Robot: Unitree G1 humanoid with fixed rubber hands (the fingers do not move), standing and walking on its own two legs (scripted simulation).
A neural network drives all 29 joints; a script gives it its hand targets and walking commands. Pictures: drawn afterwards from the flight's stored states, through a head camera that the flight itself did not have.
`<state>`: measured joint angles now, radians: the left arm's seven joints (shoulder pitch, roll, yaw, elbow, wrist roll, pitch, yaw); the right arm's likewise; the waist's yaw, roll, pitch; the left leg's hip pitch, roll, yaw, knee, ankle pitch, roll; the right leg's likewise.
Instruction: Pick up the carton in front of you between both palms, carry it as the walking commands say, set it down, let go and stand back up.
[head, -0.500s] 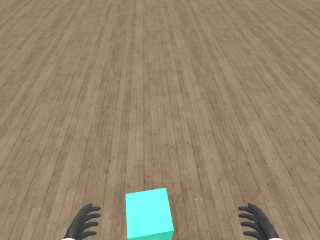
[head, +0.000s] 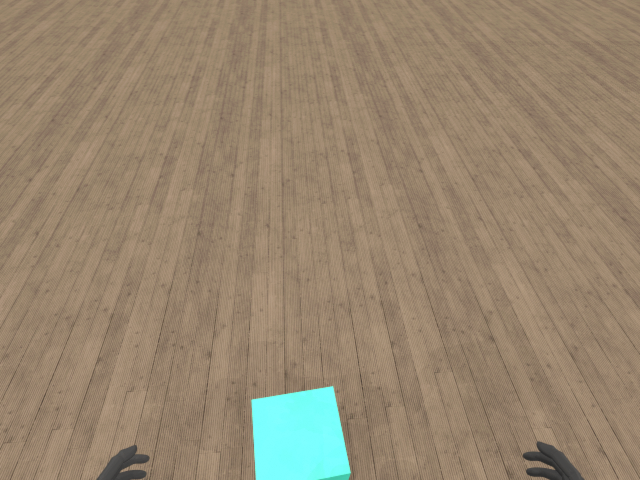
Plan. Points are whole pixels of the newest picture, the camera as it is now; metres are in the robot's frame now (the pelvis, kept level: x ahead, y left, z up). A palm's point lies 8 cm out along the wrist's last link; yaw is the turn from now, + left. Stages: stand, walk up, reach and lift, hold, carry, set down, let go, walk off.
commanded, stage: stand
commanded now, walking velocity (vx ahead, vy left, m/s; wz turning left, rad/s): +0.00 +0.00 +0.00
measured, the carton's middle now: (298, 449) +0.35 +0.06 -0.64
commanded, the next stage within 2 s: none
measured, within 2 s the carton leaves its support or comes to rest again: neither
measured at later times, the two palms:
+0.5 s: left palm out of the picture +0.11 +0.30 -0.10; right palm out of the picture +0.11 -0.29 -0.08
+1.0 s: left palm out of the picture +0.08 +0.31 -0.10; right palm out of the picture +0.07 -0.30 -0.09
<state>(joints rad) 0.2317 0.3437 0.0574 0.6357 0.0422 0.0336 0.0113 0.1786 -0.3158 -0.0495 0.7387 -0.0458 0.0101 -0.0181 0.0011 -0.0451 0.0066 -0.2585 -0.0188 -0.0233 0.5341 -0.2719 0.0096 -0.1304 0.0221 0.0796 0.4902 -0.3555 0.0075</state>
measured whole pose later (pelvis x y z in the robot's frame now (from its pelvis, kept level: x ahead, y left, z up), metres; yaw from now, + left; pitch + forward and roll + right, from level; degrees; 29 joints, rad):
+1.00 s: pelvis -0.01 +0.01 +0.01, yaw -1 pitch -2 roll +0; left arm 0.17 0.39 0.01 0.94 0.02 -0.01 0.02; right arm 0.12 -0.37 -0.02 1.03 -0.02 -0.01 -0.01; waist -0.01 -0.03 0.03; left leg -0.17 -0.02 -0.01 0.40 -0.18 0.02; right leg -0.05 0.00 0.08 0.36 -0.26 0.02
